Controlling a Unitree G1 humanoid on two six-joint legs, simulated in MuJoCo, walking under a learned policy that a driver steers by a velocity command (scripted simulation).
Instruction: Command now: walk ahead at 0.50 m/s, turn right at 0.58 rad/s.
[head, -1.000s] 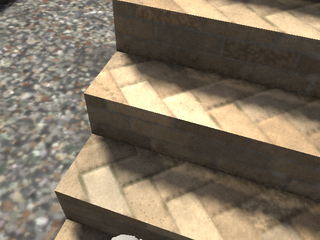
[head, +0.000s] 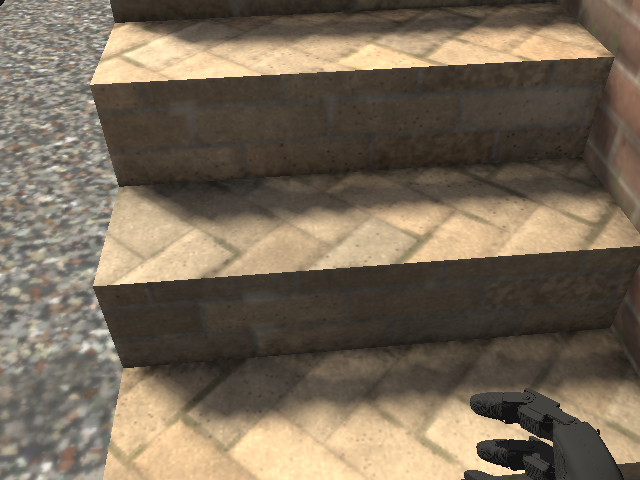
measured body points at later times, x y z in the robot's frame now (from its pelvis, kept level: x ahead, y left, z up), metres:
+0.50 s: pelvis +0.24 -0.04 +0.22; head +0.20 -0.05 +0.67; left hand +0.56 +0.04 +0.23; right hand +0.14 -0.26 +0.06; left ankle +0.25 +0.09 -0.50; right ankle +0.27 -0.23 -0.26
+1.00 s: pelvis +0.41 -0.10 +0.29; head +0.41 -0.12 +0.73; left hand +0.49 +0.17 +0.16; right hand +0.63 -0.32 +0.25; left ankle +0.51 -0.01 -0.27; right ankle +0.31 -0.26 -0.46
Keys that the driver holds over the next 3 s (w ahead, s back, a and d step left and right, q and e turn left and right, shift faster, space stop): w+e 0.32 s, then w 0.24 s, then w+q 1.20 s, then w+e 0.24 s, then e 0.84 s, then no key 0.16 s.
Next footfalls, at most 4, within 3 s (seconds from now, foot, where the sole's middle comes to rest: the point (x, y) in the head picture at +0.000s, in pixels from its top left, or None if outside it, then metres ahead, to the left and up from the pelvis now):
0.22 left None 0.29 0.09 -0.54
0.66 right None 0.32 -0.27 -0.54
1.04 left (337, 391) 0.56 0.00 -0.33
1.44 right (473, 418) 0.52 -0.21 -0.35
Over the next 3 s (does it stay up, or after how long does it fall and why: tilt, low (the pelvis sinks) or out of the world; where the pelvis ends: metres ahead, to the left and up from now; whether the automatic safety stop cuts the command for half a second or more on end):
stays up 1.01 0.05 0.82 its command is cut before an obstacle after 0.6 s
